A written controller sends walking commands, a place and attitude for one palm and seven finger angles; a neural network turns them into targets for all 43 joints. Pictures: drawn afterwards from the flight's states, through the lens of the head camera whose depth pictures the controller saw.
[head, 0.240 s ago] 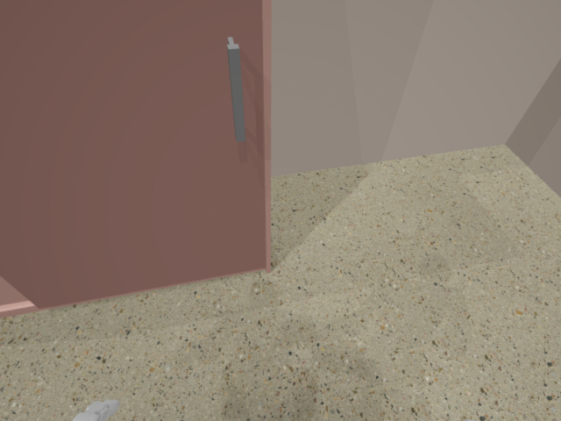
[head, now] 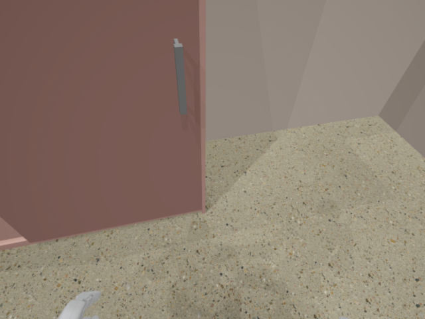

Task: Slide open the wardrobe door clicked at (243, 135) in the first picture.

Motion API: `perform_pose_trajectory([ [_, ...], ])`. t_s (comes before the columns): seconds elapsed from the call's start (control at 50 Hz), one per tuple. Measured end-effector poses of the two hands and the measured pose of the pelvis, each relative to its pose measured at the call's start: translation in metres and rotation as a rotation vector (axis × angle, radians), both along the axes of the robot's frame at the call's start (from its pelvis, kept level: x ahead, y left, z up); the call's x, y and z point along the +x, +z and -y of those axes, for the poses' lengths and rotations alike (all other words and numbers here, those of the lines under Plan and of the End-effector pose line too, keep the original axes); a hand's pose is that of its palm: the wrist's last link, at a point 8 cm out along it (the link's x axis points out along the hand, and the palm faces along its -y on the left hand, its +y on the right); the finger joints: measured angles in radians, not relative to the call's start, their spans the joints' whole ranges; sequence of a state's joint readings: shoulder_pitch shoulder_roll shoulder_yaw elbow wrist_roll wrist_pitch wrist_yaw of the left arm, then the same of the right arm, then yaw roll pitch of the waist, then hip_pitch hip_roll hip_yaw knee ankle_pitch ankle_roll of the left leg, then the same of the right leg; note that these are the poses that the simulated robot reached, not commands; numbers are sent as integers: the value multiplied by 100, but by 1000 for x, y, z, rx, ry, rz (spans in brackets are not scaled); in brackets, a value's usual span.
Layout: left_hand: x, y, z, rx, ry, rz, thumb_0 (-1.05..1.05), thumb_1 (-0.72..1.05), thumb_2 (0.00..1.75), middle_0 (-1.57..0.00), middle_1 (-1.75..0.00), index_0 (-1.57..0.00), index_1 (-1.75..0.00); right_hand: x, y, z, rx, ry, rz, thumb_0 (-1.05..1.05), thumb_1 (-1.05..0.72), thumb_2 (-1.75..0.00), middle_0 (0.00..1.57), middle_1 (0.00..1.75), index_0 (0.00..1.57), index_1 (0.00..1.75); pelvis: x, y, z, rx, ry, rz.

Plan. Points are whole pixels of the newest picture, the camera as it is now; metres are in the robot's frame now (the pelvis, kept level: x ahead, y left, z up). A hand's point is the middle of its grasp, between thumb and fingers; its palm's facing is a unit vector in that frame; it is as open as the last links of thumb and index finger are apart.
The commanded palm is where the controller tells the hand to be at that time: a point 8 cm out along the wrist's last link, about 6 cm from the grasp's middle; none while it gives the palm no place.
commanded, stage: stand and wait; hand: right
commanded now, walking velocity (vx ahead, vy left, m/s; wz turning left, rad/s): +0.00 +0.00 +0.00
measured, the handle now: (179, 78) +0.74 +0.14 +0.08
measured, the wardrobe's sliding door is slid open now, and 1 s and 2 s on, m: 0.00 0.00 0.00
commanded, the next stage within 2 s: look at it before walking up in 0.64 s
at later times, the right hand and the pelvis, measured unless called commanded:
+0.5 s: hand out of the picture +0.05 -0.23 -0.15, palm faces -0.02 +0.94 -0.34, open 7.4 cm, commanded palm none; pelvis -0.02 +0.02 +0.01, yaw +0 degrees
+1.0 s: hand out of the picture +0.05 -0.22 -0.15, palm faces -0.02 +0.94 -0.33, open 7.4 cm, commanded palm none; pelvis -0.03 +0.02 +0.01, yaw +0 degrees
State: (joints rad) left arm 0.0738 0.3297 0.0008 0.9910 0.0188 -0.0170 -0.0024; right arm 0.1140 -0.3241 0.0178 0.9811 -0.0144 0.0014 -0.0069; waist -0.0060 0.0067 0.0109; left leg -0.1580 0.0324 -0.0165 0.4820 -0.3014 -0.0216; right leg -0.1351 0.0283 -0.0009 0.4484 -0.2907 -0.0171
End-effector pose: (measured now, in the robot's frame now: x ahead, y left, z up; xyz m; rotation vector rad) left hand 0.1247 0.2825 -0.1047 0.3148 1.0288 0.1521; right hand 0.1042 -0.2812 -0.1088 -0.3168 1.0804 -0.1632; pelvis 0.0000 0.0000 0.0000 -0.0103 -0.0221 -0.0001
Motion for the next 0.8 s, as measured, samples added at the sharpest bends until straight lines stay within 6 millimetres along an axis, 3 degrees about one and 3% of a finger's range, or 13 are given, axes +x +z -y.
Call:
perform_pose_trajectory([
  [0.12, -14, -2, -9, 4, 12, -37, 1, 90, 90, -20, -30, -21, -30, -19, -3, -4, 2, -17, -43, 0, -90, -90, 20, 30, 20, 30, -5, 2, -6, 0, 0, 5],
  [0.38, -66, -11, -26, 10, 53, -162, 1, 90, 90, -20, -30, -21, -30, -58, -4, -6, -13, -47, -130, 0, -90, -90, 20, 30, 20, 30, -17, 5, -16, 2, 0, 13],
  [0.56, -85, -14, -28, -2, 66, -193, 1, 90, 90, -20, -30, -21, -30, -61, -2, -11, -13, -43, -126, 0, -90, -90, 20, 30, 20, 30, -24, 6, -20, 2, 1, 15],
  [0.8, -89, -14, -28, -6, 67, -186, 1, 90, 90, -20, -30, -21, -30, -58, -2, -17, -3, -34, -106, 0, -90, -90, 20, 30, 20, 30, -28, 7, -21, 3, 2, 13],
])
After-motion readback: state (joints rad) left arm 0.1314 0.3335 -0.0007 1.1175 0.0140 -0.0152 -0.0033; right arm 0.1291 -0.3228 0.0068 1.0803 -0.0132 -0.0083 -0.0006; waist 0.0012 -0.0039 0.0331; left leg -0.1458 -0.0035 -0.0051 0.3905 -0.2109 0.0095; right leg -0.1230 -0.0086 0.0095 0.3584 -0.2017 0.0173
